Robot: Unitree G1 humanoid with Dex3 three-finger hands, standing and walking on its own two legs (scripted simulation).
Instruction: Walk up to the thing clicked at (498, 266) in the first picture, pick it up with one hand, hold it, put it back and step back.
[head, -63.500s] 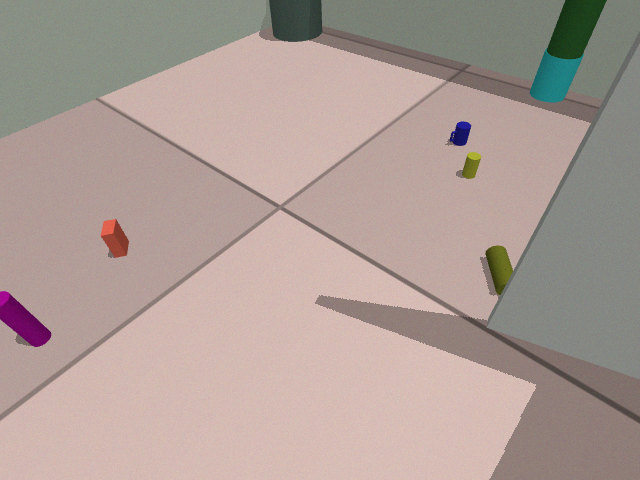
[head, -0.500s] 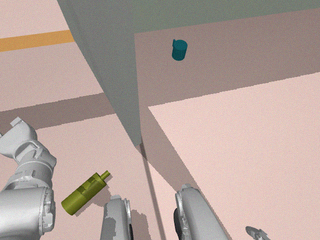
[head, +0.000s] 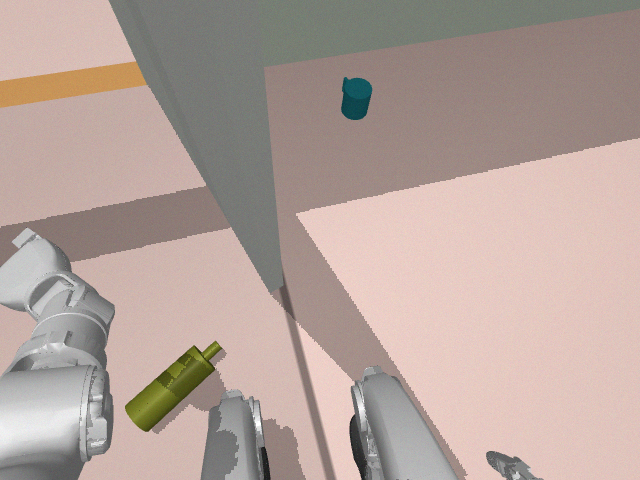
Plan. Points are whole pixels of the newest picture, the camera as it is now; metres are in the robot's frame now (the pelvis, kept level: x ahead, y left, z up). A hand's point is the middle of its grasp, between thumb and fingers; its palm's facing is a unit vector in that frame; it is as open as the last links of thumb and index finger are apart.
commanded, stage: go down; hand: left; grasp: from above
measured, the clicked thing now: (179, 379) +0.33 +0.29 -0.56
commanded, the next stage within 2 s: none
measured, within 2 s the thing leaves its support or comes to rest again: neither
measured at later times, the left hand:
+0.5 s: hand (73, 293) +0.41 +0.31 -0.11, palm faces -0.21 -0.30 -0.93, open 13.7 cm
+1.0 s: hand (74, 298) +0.41 +0.32 -0.12, palm faces -0.20 -0.29 -0.94, open 13.7 cm
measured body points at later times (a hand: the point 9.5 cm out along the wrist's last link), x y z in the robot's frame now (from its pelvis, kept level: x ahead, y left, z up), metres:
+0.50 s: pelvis +0.00 +0.00 -0.01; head +0.17 +0.03 +0.41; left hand +0.42 +0.32 -0.06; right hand +0.06 -0.26 -0.13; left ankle +0.04 +0.13 -0.56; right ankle +0.06 -0.13 -0.56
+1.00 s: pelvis -0.01 +0.00 -0.01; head +0.17 +0.03 +0.40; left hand +0.42 +0.33 -0.07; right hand +0.05 -0.26 -0.14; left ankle +0.04 +0.13 -0.56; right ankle +0.06 -0.13 -0.56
